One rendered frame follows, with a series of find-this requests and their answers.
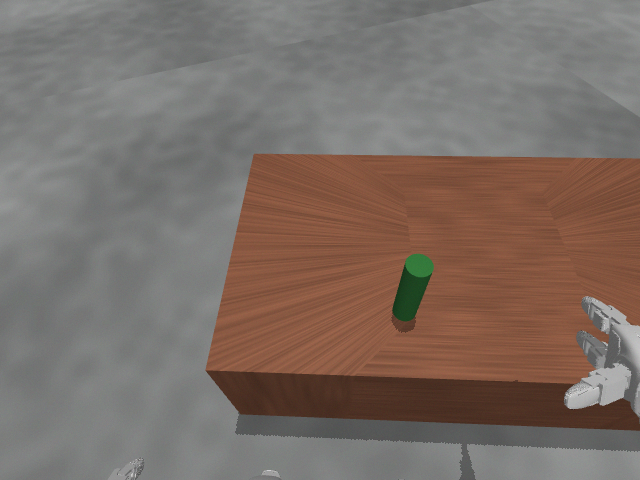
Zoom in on right robot hand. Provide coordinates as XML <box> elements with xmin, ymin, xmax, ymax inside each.
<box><xmin>564</xmin><ymin>296</ymin><xmax>640</xmax><ymax>409</ymax></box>

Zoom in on can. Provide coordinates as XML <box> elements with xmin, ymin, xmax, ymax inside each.
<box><xmin>392</xmin><ymin>254</ymin><xmax>434</xmax><ymax>321</ymax></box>

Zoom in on left robot hand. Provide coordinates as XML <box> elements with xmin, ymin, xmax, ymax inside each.
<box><xmin>108</xmin><ymin>458</ymin><xmax>144</xmax><ymax>480</ymax></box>

